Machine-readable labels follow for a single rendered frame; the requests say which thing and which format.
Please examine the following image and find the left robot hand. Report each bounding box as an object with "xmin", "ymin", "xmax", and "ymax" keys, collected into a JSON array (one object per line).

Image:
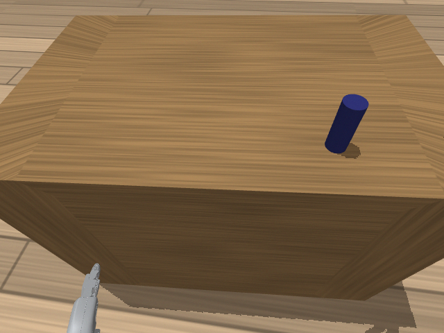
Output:
[{"xmin": 67, "ymin": 263, "xmax": 101, "ymax": 333}]

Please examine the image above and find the can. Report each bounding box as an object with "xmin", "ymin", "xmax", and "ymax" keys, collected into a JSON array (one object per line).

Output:
[{"xmin": 325, "ymin": 94, "xmax": 368, "ymax": 153}]

